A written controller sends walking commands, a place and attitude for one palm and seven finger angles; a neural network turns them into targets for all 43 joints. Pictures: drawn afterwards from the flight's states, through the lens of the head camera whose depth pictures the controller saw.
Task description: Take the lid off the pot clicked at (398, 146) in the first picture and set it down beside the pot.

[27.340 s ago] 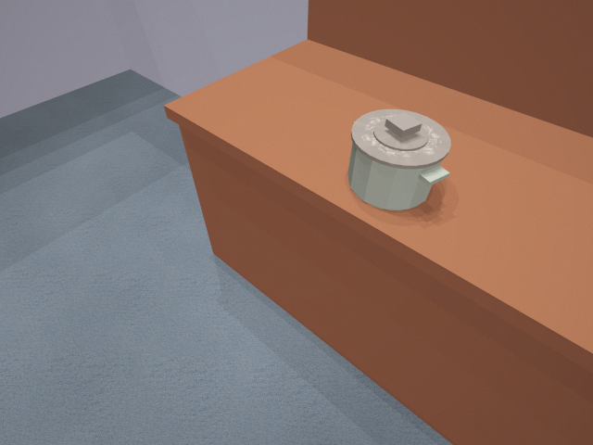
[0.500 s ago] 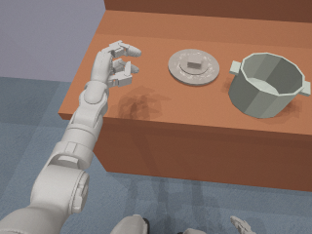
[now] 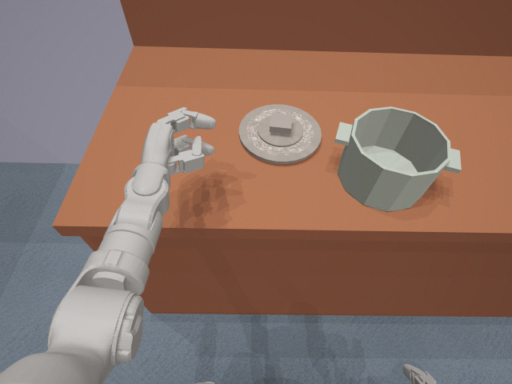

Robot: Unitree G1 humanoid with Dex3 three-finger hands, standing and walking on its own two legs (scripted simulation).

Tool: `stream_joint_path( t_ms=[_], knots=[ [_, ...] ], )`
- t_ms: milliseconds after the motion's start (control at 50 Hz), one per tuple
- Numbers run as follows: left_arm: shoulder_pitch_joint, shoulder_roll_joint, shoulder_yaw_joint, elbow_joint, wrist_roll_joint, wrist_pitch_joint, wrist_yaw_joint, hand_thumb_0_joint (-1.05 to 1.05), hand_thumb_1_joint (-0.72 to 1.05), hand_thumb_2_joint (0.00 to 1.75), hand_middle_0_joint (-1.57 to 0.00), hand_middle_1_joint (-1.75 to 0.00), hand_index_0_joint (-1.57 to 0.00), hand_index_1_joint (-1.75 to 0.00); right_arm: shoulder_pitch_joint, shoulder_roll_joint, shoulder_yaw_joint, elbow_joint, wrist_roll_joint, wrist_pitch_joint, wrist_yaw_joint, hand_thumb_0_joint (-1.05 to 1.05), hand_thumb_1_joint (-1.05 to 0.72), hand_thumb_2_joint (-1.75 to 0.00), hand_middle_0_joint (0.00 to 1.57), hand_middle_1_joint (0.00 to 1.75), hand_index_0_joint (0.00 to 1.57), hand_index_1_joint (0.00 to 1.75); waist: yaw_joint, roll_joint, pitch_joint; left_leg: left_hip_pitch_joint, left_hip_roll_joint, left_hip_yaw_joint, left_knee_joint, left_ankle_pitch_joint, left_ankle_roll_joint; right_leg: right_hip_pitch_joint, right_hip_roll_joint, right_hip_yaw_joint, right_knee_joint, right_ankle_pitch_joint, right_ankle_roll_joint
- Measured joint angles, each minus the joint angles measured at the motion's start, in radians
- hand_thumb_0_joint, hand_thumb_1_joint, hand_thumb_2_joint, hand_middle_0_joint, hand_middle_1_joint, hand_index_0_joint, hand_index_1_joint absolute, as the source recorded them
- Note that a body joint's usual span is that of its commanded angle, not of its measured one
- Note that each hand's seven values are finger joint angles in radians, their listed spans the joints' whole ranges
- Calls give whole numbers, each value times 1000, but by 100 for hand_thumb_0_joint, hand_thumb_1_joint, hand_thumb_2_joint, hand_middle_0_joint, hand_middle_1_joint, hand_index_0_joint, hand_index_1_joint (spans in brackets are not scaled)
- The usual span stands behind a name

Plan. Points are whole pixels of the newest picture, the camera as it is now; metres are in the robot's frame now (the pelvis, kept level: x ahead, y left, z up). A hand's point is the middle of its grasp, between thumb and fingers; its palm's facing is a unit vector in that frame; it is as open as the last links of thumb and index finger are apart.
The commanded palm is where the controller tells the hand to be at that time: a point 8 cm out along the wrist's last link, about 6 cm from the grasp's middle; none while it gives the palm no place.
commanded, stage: open the fingers wide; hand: left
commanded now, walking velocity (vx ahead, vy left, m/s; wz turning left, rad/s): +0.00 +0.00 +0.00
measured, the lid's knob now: (281, 123) +0.64 -0.03 -0.01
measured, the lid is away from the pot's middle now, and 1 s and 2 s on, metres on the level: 0.24 0.24 0.24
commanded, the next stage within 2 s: raise the empty hand in 0.72 s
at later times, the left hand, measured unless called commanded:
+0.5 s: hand (163, 180) +0.43 +0.18 +0.04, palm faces -0.32 +0.01 -0.95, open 6.4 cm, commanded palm +0.44 +0.18 +0.10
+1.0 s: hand (174, 170) +0.44 +0.16 +0.06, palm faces -0.33 -0.07 -0.94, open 9.9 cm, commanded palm +0.44 +0.16 +0.12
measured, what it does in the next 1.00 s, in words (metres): stands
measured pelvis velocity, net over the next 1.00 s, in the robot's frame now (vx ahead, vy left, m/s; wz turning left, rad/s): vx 0.00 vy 0.00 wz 0.00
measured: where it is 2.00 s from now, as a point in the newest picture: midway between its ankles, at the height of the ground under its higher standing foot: outside the picture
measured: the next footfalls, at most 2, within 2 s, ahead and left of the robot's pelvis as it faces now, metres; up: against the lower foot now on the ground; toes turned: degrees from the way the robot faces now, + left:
none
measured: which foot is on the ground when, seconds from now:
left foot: down 0.00-1.00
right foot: down 0.00-1.00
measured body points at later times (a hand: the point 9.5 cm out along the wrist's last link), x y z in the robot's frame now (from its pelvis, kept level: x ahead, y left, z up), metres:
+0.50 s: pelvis -0.01 +0.02 -0.01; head +0.02 -0.01 +0.44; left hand +0.44 +0.18 +0.09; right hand +0.03 -0.25 -0.15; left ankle +0.03 +0.11 -0.73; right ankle -0.01 -0.10 -0.73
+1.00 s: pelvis +0.00 +0.00 +0.00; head +0.03 -0.03 +0.45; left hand +0.45 +0.16 +0.11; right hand +0.05 -0.27 -0.14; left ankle +0.03 +0.11 -0.73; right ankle -0.01 -0.11 -0.73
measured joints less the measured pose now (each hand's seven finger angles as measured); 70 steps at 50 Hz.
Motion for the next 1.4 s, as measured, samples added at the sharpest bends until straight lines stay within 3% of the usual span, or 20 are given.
stream_joint_path(
  t_ms=[140, 220, 280, 380, 420, 460, 500, 560, 580, 680, 760, 840, 1000, 1100, 1200, 1300, 1400],
  knots=[
    [1, 3, -1, 32, 1, 16, 13, 1, 60, 108, -75, -98, -72, -97, -15, 27, 17, -13, -3, 2, -16, 1, -91, -90, 20, 29, 20, 30, 8, -6, 18, 0, 0, 7, 7, -5, 8, 2, -1, 6, -1, 1, 8],
    [23, 96, -87, 2, 271, 7, 29, 1, 60, 106, -74, -99, -71, -98, 15, 52, 27, -4, -2, -22, 21, 1, -91, -90, 20, 29, 20, 30, -35, -47, -95, -72, -25, 12, -2, 8, 13, -96, -25, 7, 51, -21, 3],
    [19, 147, -149, 57, 484, 17, 38, 1, 58, 103, -72, -100, -69, -99, 43, 43, 25, 3, -8, -19, 57, 0, -91, -90, 20, 29, 20, 30, -63, -41, -171, -123, -27, 11, 30, -7, 15, -145, -27, 6, 79, -36, 2],
    [13, 181, -269, 95, 819, 109, 20, 1, 52, 101, -70, -97, -67, -96, 64, 0, 4, 7, -11, 29, 84, 0, -91, -90, 20, 29, 20, 30, -84, 10, -192, -179, -31, 17, 71, -21, 26, -198, -31, 11, 115, -44, 9],
    [12, 180, -309, 88, 925, 152, 5, 1, 48, 102, -70, -92, -68, -91, 71, -15, -11, 12, -8, 47, 82, 0, -91, -90, 20, 29, 20, 30, -82, 37, -186, -185, -35, 25, 68, -15, 31, -209, -36, 18, 118, -40, 13],
    [-14, 163, -350, 114, 990, 207, -11, 0, 43, 103, -71, -86, -69, -86, 77, -25, -23, 25, -1, 61, 79, 0, -91, -90, 20, 29, 20, 30, -75, 64, -181, -183, -41, 31, 58, -7, 37, -210, -42, 23, 115, -35, 17],
    [-49, 136, -348, 162, 977, 257, -39, 0, 38, 105, -72, -80, -71, -80, 79, -27, -26, 44, 5, 75, 74, 1, -91, -90, 20, 29, 20, 30, -71, 79, -175, -168, -47, 37, 38, 4, 41, -203, -48, 30, 107, -29, 26],
    [-94, 121, -303, 226, 886, 293, -96, 0, 31, 108, -74, -72, -72, -71, 80, -14, -9, 60, 13, 79, 52, 1, -91, -90, 20, 29, 20, 30, -79, 79, -166, -138, -52, 44, 5, 21, 44, -183, -54, 37, 95, -21, 30],
    [-103, 123, -302, 236, 874, 292, -119, 0, 29, 109, -74, -69, -73, -68, 84, -8, -4, 58, 14, 75, 45, 1, -91, -90, 20, 29, 20, 30, -84, 76, -166, -131, -53, 44, -3, 26, 43, -178, -54, 37, 91, -19, 29],
    [-105, 137, -308, 203, 929, 228, -176, 0, 18, 110, -75, -56, -74, -56, 98, 7, 8, 28, 6, 60, 25, 1, -91, -90, 20, 29, 20, 30, -101, 60, -164, -117, -49, 44, -18, 35, 35, -171, -50, 38, 86, -14, 19],
    [-81, 147, -281, 181, 942, 198, -163, 0, 11, 109, -72, -52, -71, -52, 98, -4, 10, 1, 4, 66, 23, 1, -91, -90, 20, 29, 20, 30, -106, 51, -157, -120, -42, 48, -18, 35, 29, -179, -43, 41, 92, -14, 14],
    [-44, 150, -281, 135, 949, 195, -132, 0, 5, 105, -67, -53, -66, -53, 100, -20, -5, -14, 5, 61, 26, 1, -91, -90, 20, 29, 20, 30, -93, 54, -146, -121, -39, 44, -23, 38, 24, -179, -40, 38, 87, -12, 9],
    [-63, 165, -308, 113, 931, 230, -112, 0, -4, 100, -60, -56, -59, -56, 74, -28, -15, 13, 16, 54, 27, 1, -91, -90, 20, 29, 20, 30, -70, 53, -152, -99, -36, 23, -36, 35, 14, -149, -35, 17, 68, -18, -3],
    [-75, 165, -328, 113, 912, 271, -175, 0, -6, 98, -58, -57, -57, -57, 44, -27, -5, 10, 22, 78, 30, 1, -91, -90, 20, 29, 20, 30, -63, 53, -161, -73, -32, 19, -45, 26, 9, -121, -32, 14, 56, -25, -8],
    [-48, 181, -315, 40, 902, 239, -249, 0, -6, 98, -57, -57, -57, -57, 19, -22, 4, -11, 21, 87, 15, 1, -91, -90, 20, 29, 20, 30, -59, 55, -157, -38, -31, 18, -57, 19, 10, -83, -31, 14, 38, -30, -11],
    [-38, 197, -309, -11, 912, 219, -265, 0, -6, 98, -57, -57, -57, -58, 3, -19, 8, -29, 21, 100, 19, 1, -91, -90, 20, 29, 20, 30, -43, 54, -157, -18, -33, 20, -70, 16, 8, -63, -32, 17, 25, -32, -12],
    [-15, 201, -336, -80, 903, 239, -283, 0, -6, 98, -57, -57, -57, -58, -6, -20, 5, -38, 23, 115, 33, 1, -91, -90, 20, 29, 20, 30, -21, 58, -152, -1, -38, 19, -80, 15, 11, -45, -37, 15, 14, -34, -8]
  ],
)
